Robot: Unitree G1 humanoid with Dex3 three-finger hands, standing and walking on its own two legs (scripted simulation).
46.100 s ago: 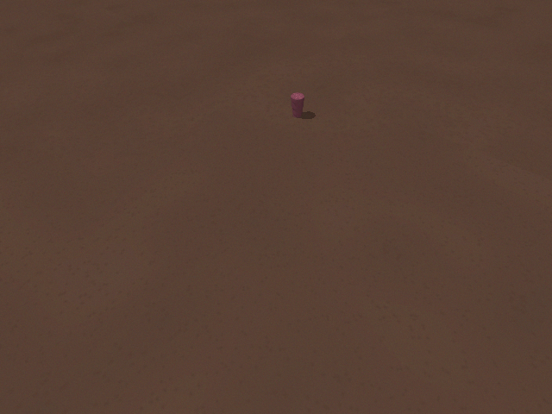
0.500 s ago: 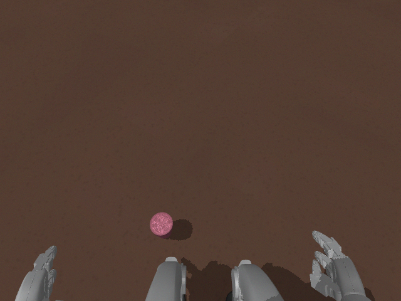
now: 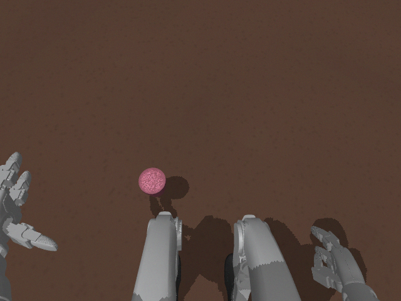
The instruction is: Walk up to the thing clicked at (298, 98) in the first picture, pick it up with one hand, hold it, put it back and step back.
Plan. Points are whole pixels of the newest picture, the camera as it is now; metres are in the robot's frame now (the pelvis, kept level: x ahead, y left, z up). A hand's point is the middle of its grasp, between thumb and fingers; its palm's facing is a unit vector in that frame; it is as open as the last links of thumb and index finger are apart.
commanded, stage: go down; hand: left
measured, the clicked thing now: (154, 185) +0.42 +0.18 -0.45
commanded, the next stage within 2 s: none
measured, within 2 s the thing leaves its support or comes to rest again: neither
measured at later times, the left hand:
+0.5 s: hand (46, 184) +0.34 +0.36 -0.11, palm faces +0.09 -0.99 -0.10, open 17.6 cm
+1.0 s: hand (49, 174) +0.36 +0.37 -0.12, palm faces +0.05 -1.00 -0.07, open 17.7 cm
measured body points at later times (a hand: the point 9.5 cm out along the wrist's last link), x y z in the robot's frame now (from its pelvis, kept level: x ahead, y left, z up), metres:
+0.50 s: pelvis -0.02 +0.00 -0.08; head +0.18 +0.05 +0.32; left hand +0.33 +0.41 -0.10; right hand +0.14 -0.28 -0.18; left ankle +0.06 +0.11 -0.49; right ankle +0.06 -0.12 -0.49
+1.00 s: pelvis -0.03 +0.00 -0.12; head +0.17 +0.06 +0.28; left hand +0.35 +0.42 -0.12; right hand +0.12 -0.28 -0.22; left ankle +0.06 +0.11 -0.49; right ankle +0.06 -0.12 -0.49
